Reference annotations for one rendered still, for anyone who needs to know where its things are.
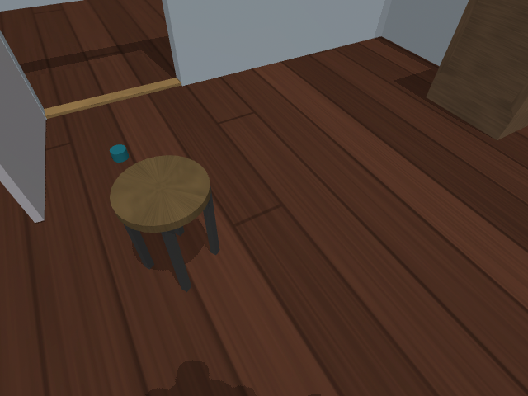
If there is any stool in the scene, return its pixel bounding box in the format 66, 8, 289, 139
110, 155, 219, 292

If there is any tin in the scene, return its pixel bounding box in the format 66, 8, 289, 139
110, 144, 129, 163

